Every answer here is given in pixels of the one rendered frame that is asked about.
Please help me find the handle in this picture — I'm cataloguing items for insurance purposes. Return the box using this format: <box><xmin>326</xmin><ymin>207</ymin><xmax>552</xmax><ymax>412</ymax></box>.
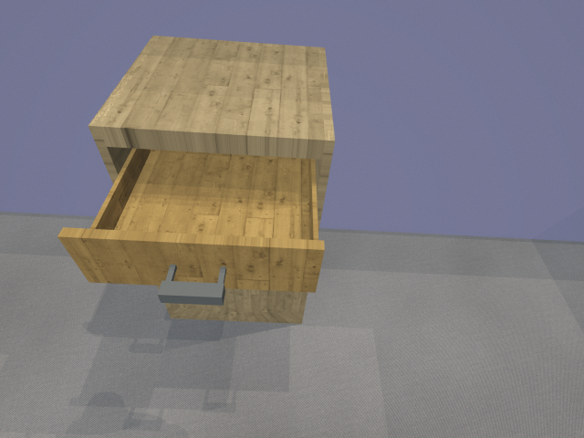
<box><xmin>158</xmin><ymin>265</ymin><xmax>226</xmax><ymax>306</ymax></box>

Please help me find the cabinet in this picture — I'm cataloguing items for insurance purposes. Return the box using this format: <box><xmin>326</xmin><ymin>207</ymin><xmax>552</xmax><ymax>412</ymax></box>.
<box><xmin>89</xmin><ymin>36</ymin><xmax>335</xmax><ymax>324</ymax></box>

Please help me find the drawer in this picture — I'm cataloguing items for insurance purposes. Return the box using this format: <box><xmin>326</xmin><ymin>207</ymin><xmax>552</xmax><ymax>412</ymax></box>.
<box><xmin>57</xmin><ymin>149</ymin><xmax>325</xmax><ymax>293</ymax></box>

